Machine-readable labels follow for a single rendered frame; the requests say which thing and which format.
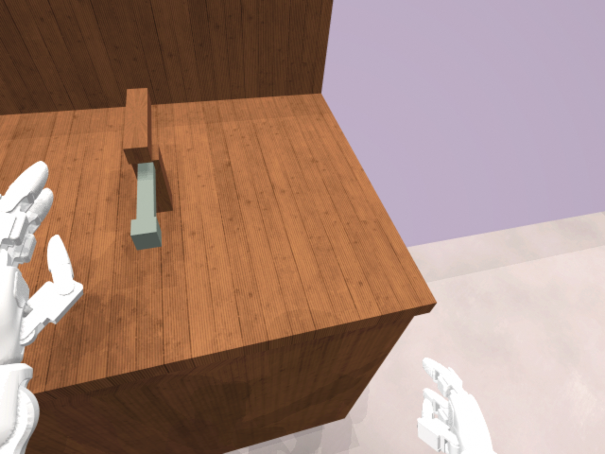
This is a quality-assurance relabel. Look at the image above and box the counter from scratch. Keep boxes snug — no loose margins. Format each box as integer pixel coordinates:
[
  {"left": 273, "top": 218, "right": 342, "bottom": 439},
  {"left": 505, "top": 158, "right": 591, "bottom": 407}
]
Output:
[{"left": 0, "top": 0, "right": 437, "bottom": 454}]

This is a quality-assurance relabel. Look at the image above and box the robot left hand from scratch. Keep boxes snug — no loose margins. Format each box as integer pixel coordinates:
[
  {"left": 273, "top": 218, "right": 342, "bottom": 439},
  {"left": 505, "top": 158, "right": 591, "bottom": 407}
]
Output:
[{"left": 0, "top": 161, "right": 83, "bottom": 365}]

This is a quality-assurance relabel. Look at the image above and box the robot right hand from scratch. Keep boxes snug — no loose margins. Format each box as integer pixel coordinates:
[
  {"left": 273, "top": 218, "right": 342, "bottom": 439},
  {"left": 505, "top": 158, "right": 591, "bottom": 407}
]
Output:
[{"left": 418, "top": 358, "right": 493, "bottom": 454}]

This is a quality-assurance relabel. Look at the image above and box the left robot forearm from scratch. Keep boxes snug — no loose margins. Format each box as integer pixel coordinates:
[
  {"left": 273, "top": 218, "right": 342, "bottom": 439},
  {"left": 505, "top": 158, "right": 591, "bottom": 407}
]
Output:
[{"left": 0, "top": 363, "right": 40, "bottom": 454}]

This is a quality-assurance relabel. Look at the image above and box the tap lever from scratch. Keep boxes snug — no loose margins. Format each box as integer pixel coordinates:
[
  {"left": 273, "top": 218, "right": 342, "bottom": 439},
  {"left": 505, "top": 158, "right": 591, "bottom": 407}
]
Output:
[{"left": 130, "top": 162, "right": 162, "bottom": 251}]

